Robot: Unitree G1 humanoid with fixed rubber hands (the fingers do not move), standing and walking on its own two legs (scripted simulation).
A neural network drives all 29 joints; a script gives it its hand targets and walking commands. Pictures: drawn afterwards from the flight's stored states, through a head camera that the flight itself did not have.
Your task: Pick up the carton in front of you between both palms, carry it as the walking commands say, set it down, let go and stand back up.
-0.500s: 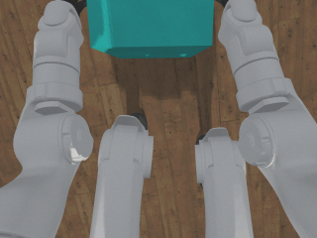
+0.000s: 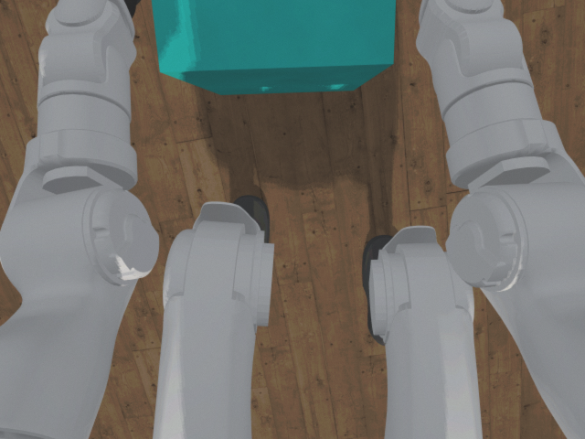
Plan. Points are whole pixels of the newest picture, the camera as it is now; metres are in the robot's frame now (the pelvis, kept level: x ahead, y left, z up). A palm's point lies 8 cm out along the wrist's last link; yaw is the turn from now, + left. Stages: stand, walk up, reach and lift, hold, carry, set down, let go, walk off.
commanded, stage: set down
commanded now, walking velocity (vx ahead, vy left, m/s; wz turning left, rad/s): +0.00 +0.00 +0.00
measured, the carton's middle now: out of the picture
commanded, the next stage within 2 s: let go in 1.68 s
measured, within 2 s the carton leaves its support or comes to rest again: neither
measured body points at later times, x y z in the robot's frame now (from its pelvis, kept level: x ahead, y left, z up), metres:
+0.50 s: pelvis +0.01 +0.01 -0.01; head +0.40 +0.05 +0.20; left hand +0.51 +0.31 -0.23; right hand +0.58 -0.06 -0.23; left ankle +0.13 +0.14 -0.35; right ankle +0.10 -0.12 -0.35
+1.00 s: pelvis +0.00 +0.01 +0.05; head +0.35 +0.08 +0.33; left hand +0.53 +0.32 -0.07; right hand +0.60 -0.05 -0.07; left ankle +0.13 +0.14 -0.35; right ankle +0.10 -0.12 -0.35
